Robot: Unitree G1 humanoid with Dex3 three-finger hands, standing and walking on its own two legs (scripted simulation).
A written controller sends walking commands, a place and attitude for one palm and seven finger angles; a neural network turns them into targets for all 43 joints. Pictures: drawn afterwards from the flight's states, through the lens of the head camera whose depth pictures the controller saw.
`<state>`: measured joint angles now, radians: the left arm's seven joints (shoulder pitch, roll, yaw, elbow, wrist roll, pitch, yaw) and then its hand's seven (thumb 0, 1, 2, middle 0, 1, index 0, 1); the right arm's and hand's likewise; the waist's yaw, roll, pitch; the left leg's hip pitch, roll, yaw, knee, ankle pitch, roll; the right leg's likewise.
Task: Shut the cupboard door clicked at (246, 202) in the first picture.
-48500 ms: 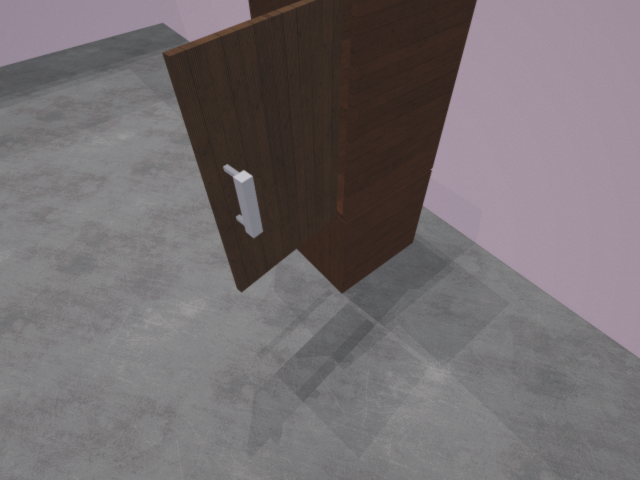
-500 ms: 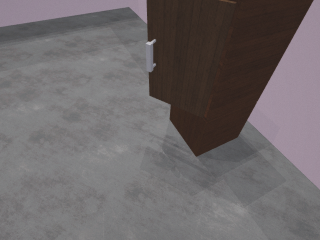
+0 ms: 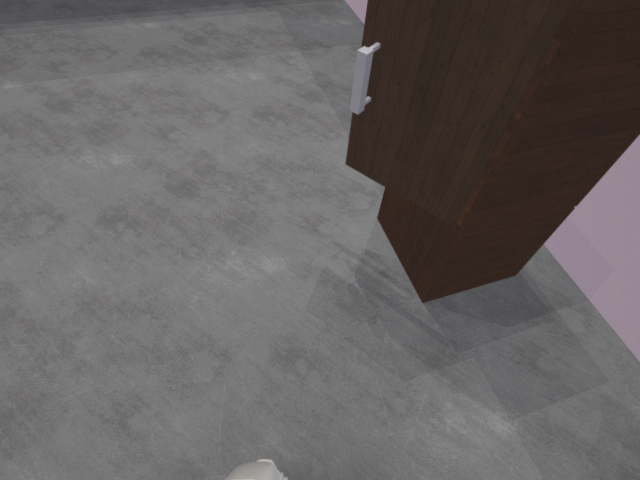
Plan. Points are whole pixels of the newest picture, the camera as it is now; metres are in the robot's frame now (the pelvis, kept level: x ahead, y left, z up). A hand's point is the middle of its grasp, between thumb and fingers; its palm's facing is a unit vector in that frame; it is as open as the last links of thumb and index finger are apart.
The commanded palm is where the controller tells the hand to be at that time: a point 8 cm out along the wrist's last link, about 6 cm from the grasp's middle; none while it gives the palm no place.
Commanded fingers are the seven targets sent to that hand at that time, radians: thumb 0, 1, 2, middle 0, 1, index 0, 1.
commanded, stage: walk to a spot facing it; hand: left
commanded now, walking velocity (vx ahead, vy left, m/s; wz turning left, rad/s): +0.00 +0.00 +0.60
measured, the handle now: (366, 78) +0.92 -0.08 -0.02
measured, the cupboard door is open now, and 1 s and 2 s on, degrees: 33 33 33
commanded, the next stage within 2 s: turn to face it in 1.58 s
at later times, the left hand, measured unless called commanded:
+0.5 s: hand out of the picture +0.02 +0.17 -0.14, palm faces +0.29 -0.90 -0.32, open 7.4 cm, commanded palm none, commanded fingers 0.00 0.90 0.90 -0.20 -0.30 -0.20 -0.30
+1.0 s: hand out of the picture +0.00 +0.20 -0.14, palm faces +0.60 -0.75 -0.28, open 7.4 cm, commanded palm none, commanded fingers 0.00 0.90 0.90 -0.20 -0.30 -0.20 -0.30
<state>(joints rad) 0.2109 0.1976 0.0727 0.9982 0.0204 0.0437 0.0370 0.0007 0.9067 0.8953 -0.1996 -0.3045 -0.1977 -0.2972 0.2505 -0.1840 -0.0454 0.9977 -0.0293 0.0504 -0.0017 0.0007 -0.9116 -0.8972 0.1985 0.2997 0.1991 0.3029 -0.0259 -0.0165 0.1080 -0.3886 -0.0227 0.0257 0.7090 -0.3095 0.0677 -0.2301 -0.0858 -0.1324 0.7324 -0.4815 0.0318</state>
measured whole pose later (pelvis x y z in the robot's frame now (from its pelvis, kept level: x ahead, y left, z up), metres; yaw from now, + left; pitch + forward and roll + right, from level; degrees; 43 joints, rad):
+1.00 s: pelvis +0.07 -0.03 +0.00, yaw +38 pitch +1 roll +0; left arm 0.22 0.25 0.07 0.84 0.03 -0.01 -0.02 0.00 0.91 0.90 -0.20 -0.30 -0.20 -0.30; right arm 0.23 -0.23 -0.05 0.90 -0.03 0.04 0.01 0.00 -0.91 -0.90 0.20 0.30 0.20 0.30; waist -0.01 0.01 0.06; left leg -0.29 -0.02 -0.10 0.69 -0.44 0.01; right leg -0.35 -0.06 -0.06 0.62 -0.35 0.04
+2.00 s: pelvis +0.29 +0.23 +0.02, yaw +60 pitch +0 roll +1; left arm 0.22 0.15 0.06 0.96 0.02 -0.01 0.02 -0.01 0.95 0.89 -0.20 -0.30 -0.20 -0.30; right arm 0.20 -0.20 -0.04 0.97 -0.02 0.02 -0.02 0.00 -0.91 -0.90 0.20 0.30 0.20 0.30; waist 0.00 0.01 0.08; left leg -0.38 0.02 0.03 0.89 -0.45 -0.03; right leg -0.29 0.01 -0.03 0.46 -0.19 -0.04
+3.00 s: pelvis +0.30 +0.28 +0.01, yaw +24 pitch +1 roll -1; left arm 0.14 0.25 0.08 0.88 0.02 0.08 -0.03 0.00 0.91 0.90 -0.20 -0.30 -0.20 -0.30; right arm 0.22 -0.20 -0.01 0.85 -0.04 0.01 -0.02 0.00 -0.91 -0.90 0.20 0.30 0.20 0.30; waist -0.01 -0.04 0.10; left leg -0.30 0.09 0.10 0.60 -0.31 -0.01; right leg -0.48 0.02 0.02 1.03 -0.51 0.04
